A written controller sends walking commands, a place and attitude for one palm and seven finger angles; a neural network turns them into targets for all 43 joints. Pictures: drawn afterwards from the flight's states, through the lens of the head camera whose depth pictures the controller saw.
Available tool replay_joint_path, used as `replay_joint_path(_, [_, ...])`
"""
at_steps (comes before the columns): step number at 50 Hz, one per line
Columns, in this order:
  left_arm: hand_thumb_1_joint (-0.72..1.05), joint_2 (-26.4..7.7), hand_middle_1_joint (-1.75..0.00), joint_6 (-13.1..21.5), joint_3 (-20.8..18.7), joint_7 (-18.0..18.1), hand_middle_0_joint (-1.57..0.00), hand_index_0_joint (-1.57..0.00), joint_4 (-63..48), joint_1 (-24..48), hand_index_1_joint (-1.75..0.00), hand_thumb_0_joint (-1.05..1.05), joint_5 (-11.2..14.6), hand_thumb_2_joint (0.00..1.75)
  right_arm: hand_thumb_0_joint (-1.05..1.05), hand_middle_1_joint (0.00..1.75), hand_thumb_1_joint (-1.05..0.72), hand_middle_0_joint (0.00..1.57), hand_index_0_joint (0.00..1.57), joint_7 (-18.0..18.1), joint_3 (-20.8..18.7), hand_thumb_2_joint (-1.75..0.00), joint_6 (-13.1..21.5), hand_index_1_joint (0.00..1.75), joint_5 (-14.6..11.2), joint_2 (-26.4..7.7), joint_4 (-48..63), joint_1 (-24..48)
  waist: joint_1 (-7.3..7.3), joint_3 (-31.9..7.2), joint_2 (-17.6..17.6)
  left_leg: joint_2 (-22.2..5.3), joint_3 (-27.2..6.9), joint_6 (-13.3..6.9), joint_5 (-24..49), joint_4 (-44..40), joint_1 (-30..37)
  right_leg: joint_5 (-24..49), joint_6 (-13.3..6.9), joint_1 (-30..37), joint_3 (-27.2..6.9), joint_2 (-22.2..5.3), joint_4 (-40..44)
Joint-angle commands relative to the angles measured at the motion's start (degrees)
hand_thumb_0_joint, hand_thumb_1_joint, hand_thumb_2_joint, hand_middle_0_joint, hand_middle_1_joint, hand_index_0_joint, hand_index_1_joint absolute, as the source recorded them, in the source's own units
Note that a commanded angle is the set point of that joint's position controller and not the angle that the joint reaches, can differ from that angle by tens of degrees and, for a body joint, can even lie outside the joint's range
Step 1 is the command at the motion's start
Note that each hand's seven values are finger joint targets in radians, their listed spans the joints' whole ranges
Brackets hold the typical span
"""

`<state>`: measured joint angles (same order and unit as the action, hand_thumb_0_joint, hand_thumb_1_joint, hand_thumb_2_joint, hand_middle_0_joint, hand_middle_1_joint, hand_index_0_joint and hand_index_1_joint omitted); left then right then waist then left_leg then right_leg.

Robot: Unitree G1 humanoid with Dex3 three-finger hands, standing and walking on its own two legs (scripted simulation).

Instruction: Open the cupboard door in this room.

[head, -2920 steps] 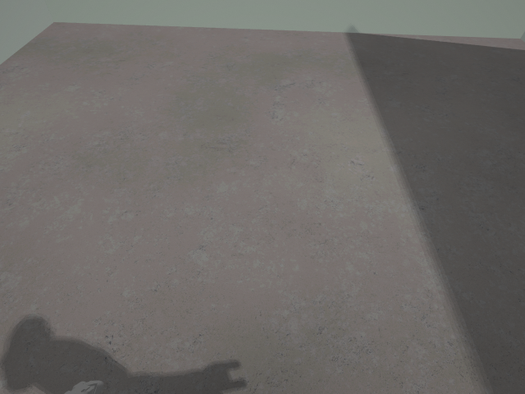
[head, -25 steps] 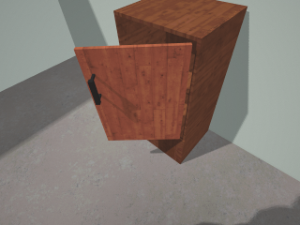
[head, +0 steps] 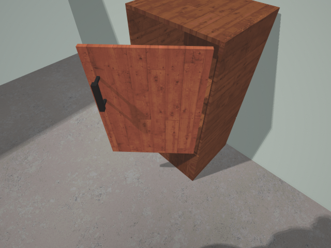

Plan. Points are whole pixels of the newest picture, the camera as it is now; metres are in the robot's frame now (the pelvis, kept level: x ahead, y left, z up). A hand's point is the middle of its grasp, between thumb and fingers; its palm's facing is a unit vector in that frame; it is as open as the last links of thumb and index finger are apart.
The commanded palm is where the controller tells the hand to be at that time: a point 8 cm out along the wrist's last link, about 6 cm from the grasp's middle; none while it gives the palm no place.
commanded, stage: shuffle to correct the standing spot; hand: left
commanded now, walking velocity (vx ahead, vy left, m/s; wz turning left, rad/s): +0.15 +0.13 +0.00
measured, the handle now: (100, 94) +0.61 +0.28 -0.01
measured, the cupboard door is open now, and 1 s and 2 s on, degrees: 42 42 42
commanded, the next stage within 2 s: come to a stop and stand still in 0.26 s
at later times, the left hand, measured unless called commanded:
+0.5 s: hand out of the picture +0.06 +0.24 -0.19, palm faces +0.06 -0.98 -0.21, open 7.4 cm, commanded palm none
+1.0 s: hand (89, 245) +0.16 +0.23 -0.17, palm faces +0.03 -0.98 -0.21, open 7.3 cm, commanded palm none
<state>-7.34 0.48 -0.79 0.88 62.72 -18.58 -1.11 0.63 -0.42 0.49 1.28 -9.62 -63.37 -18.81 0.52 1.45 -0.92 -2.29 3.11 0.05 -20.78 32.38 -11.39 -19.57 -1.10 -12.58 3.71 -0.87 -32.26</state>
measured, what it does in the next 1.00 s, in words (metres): walks ahead: left foot, then right foot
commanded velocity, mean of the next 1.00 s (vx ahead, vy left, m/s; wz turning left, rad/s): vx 0.00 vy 0.01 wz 0.01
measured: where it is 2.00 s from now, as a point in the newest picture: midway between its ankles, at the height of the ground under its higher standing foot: outside the picture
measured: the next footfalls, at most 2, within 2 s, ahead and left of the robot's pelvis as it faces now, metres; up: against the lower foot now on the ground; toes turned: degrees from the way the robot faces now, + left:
left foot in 0.44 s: +0.13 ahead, +0.17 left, +0.00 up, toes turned +2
right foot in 0.68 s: +0.12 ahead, -0.04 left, +0.00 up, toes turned -4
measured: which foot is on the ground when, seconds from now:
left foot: down 0.00-0.18, up 0.20-0.42, down 0.44-1.00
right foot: down 0.00-0.44, up 0.46-0.66, down 0.68-1.00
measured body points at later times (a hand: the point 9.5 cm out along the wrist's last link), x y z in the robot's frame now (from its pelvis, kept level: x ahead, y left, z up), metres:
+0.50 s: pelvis +0.09 +0.06 -0.01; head +0.12 +0.07 +0.44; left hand +0.06 +0.29 -0.17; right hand +0.16 -0.19 -0.15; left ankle +0.12 +0.18 -0.73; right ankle +0.00 -0.07 -0.70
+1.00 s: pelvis +0.09 +0.05 +0.00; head +0.11 +0.05 +0.45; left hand +0.16 +0.28 -0.15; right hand +0.13 -0.18 -0.15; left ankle +0.09 +0.17 -0.73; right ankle +0.08 -0.04 -0.73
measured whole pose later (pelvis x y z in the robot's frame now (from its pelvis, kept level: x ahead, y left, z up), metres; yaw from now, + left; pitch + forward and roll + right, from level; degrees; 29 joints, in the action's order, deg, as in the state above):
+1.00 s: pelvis +0.09 +0.05 +0.00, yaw +0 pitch +0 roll +0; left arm -9.8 -0.2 -0.8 2.6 57.5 -11.5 -0.6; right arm 1.4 -1.4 -0.6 0.6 -9.1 -60.2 -12.9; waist 0.0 2.3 0.7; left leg -1.8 2.8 0.3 -16.3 31.3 -14.1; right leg -17.1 -2.3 -12.9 4.5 0.7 -30.4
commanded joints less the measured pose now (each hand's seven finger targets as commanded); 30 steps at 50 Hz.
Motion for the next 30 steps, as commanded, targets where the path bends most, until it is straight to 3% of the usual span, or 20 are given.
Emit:
replay_joint_path(1, [0.9,-8.1,-0.3,0.9,-2.6,0.3,-0.2,-0.2,-3.3,-0.4,-0.3,0.0,-0.3,0.9,0.0,0.3,-0.9,0.2,0.2,0.4,-0.3,-0.9,2.0,0.3,0.0,-3.7,0.9,-7.7,-1.39,3.7,-4.5,-2.9,-2.2,-2.8,11.6,-7.5,2.8,1.2,-3.8,-5.5,-5.1,-4.8,2.7])
replay_joint_path(3, [0.9,-5.0,-0.3,0.9,-2.0,0.2,-0.2,-0.2,-4.2,1.0,-0.3,0.0,-0.5,0.9,0.0,0.3,-0.9,0.2,0.2,1.0,-1.0,-0.9,2.1,0.3,0.2,-7.0,0.6,-10.0,-1.7,3.1,-12.6,-10.4,-10.0,-8.0,23.1,-10.6,6.4,-4.5,-1.8,-10.5,3.1,0.2,-8.9])
replay_joint_path(4, [0.9,-4.1,-0.3,1.2,-1.7,0.1,-0.2,-0.2,-4.5,1.6,-0.3,0.0,-0.5,0.9,0.0,0.3,-0.9,0.2,0.2,1.3,-1.0,-0.9,2.0,0.3,0.2,-7.0,0.9,-9.7,-1.46,3.6,-12.3,-11.9,-11.7,-10.1,27.3,-10.6,7.3,-9.9,-1.7,-12.9,3.1,0.5,-11.0])
replay_joint_path(5, [0.9,-3.9,-0.3,1.3,-1.5,0.0,-0.2,-0.2,-4.6,2.0,-0.3,0.0,-0.4,0.9,0.0,0.3,-0.9,0.2,0.2,1.3,-0.9,-0.9,1.9,0.3,0.1,-6.3,1.5,-8.6,-0.92,4.8,-9.4,-12.1,-10.9,-11.0,30.0,-9.4,6.4,-11.5,-2.0,-12.4,2.7,-0.1,-9.7])
replay_joint_path(7, [0.9,-4.1,-0.3,1.9,-2.2,-0.1,-0.2,-0.2,-2.5,-4.3,-0.3,0.0,-0.4,0.9,0.0,0.3,-0.9,0.2,0.2,1.2,-0.6,-0.9,1.9,0.3,-0.1,-5.8,3.4,-3.3,3.34,3.0,-2.4,-6.5,-4.1,-7.3,27.8,0.4,-4.8,4.5,-3.3,3.3,-1.8,-2.8,0.6])
replay_joint_path(8, [0.9,-8.4,-0.3,2.5,-3.2,0.3,-0.2,-0.2,-0.5,-11.2,-0.3,0.0,-0.5,0.9,0.0,0.3,-0.9,0.2,0.2,0.9,-0.6,-0.9,2.3,0.3,-0.6,-4.1,5.5,-0.6,5.63,0.1,8.6,-0.5,1.6,-3.7,15.8,11.4,-15.8,18.5,-6.5,14.5,-15.8,-13.1,6.6])
replay_joint_path(9, [0.9,-12.2,-0.3,2.9,-3.9,0.5,-0.2,-0.2,1.1,-15.9,-0.3,0.0,-0.2,0.9,0.0,0.3,-0.9,0.2,0.2,0.5,-0.7,-0.9,2.4,0.3,-0.5,-3.3,7.5,2.9,6.69,0.5,16.0,2.5,3.1,-1.3,-11.1,22.2,-24.2,33.5,-11.9,18.4,-26.2,-23.9,12.3])
replay_joint_path(10, [0.9,-11.5,-0.3,2.8,-4.1,1.1,-0.2,-0.2,1.7,-16.1,-0.3,0.0,-0.4,0.9,0.0,0.3,-0.9,0.2,0.2,0.7,-1.1,-0.9,1.7,0.3,-0.1,-3.8,8.1,5.5,6.71,2.0,12.9,0.2,-1.3,-0.7,-14.6,28.0,-27.8,40.1,-14.9,18.4,-27.5,-26.5,12.0])
replay_joint_path(12, [0.9,-10.3,-0.3,2.5,-3.8,1.6,-0.2,-0.2,-0.1,-11.2,-0.3,0.0,-1.0,0.9,0.0,0.3,-0.9,0.2,0.2,-0.1,-1.4,-0.9,1.6,0.3,-0.3,-3.1,8.7,7.5,4.69,4.2,8.5,-2.4,-4.3,-0.8,-11.6,29.6,-29.6,36.9,-13.3,14.8,-19.5,-23.5,10.9])
replay_joint_path(14, [0.9,-10.4,-0.3,2.5,-3.7,1.3,-0.2,-0.2,-2.2,-5.3,-0.3,0.0,-1.0,0.9,0.0,0.3,-0.9,0.2,0.2,-1.1,-1.4,-0.9,0.8,0.3,-0.6,-1.9,9.0,7.0,1.92,3.5,10.5,-2.6,-3.0,-0.4,-5.6,21.9,-22.2,31.0,-10.2,6.6,-11.7,-20.0,12.3])
replay_joint_path(16, [0.9,-11.5,-0.3,2.5,-4.0,1.0,-0.2,-0.2,-3.6,-1.7,-0.3,0.0,-1.0,0.9,0.0,0.3,-0.9,0.2,0.2,-1.8,-1.4,-0.9,0.5,0.3,-0.7,-0.6,8.3,5.2,0.44,3.8,10.4,-0.1,1.2,-0.1,1.0,12.7,-11.7,25.8,-7.3,-1.6,-5.8,-16.7,12.9])
replay_joint_path(19, [0.9,-12.0,-0.3,1.4,-4.3,0.8,-0.2,-0.2,-3.9,-0.1,-0.3,0.0,-0.7,0.9,0.0,0.3,-0.9,0.2,0.2,-1.4,-1.4,-0.9,1.2,0.3,-0.2,-2.3,5.8,-1.8,-2.46,1.6,9.1,2.5,5.7,-0.1,11.2,-1.6,2.5,18.3,-3.7,-4.4,-1.3,-11.6,4.5])
replay_joint_path(20, [0.9,-9.8,-0.3,0.8,-3.7,0.8,-0.2,-0.2,-4.3,-0.9,-0.3,0.0,-0.8,0.9,0.0,0.3,-0.9,0.2,0.2,-0.9,-1.9,-0.9,1.6,0.3,0.1,-4.6,4.8,-5.9,-3.68,-1.7,2.8,-0.2,2.6,-0.9,18.9,-3.8,9.5,14.9,-1.9,-6.2,0.7,-8.5,-4.7])
replay_joint_path(21, [0.9,-7.1,-0.3,0.2,-3.3,0.8,-0.2,-0.2,-5.0,-2.1,-0.3,0.0,0.1,0.9,0.0,0.3,-0.9,0.2,0.2,-0.2,-2.9,-0.9,1.8,0.3,0.9,-10.4,5.0,-9.3,-4.1,-5.4,-12.1,-12.8,-13.0,-6.3,33.0,-7.4,13.3,-5.0,0.9,-12.2,4.8,-2.0,-16.5])
replay_joint_path(22, [0.9,-5.6,-0.3,-0.1,-2.7,1.1,-0.2,-0.2,-6.1,-2.8,-0.3,0.0,0.2,0.9,0.0,0.3,-0.9,0.2,0.2,0.3,-3.1,-0.9,1.1,0.3,0.5,-12.4,5.7,-9.9,-3.99,-7.0,-14.9,-19.3,-20.3,-11.8,34.6,-13.5,7.9,-20.1,0.5,-11.0,1.1,0.1,-26.3])
replay_joint_path(23, [0.9,-4.7,-0.3,-0.4,-2.3,1.5,-0.2,-0.2,-6.2,-1.7,-0.3,0.0,0.2,0.9,0.0,0.3,-0.9,0.2,0.2,0.9,-2.7,-0.9,1.2,0.3,0.4,-11.5,6.4,-5.4,-2.73,-4.4,-11.2,-19.9,-20.7,-13.5,31.1,-14.4,3.3,-19.2,-0.3,-12.3,-2.2,-1.5,-28.3])
replay_joint_path(24, [0.9,-4.2,-0.3,-0.3,-2.1,1.5,-0.2,-0.2,-5.5,-1.3,-0.3,0.0,0.2,0.9,0.0,0.3,-0.9,0.2,0.2,1.2,-2.3,-0.9,1.4,0.3,0.4,-10.2,7.4,-0.2,-1.09,-2.5,-12.9,-18.9,-18.7,-13.3,32.0,-13.8,0.3,-16.2,-0.2,-12.2,-3.4,-3.3,-27.5])
replay_joint_path(25, [0.9,-5.9,-0.3,-0.1,-2.2,1.2,-0.2,-0.2,-5.1,0.0,-0.3,0.0,0.1,0.9,0.0,0.3,-0.9,0.2,0.2,1.4,-2.1,-0.9,1.6,0.3,0.5,-9.1,8.0,4.3,-0.06,0.7,-10.2,-17.4,-15.4,-12.9,34.9,-13.2,-3.4,-14.3,-0.1,-10.8,-3.7,-4.2,-24.5])
replay_joint_path(28, [0.9,-4.4,-0.3,-1.0,-1.4,0.8,-0.2,-0.2,-4.0,-1.9,-0.3,0.0,0.5,0.9,0.0,0.3,-0.9,0.2,0.2,1.7,-2.1,-0.9,1.2,0.3,0.3,-8.8,8.1,5.9,0.54,-3.9,-7.7,-14.1,-8.8,-10.7,40.8,-10.8,0.0,-7.8,1.3,-5.2,-1.4,-2.9,-12.0])
replay_joint_path(30, [0.9,-5.0,-0.3,-1.2,-1.4,0.8,-0.2,-0.2,-4.4,-2.5,-0.3,0.0,0.1,0.9,0.0,0.3,-0.9,0.2,0.2,1.9,-2.6,-0.9,0.5,0.3,0.1,-8.6,8.1,5.7,0.59,-4.1,-6.2,-14.0,-8.1,-9.9,40.9,-9.2,-0.3,-2.6,1.2,-3.0,-0.5,-1.8,-6.2])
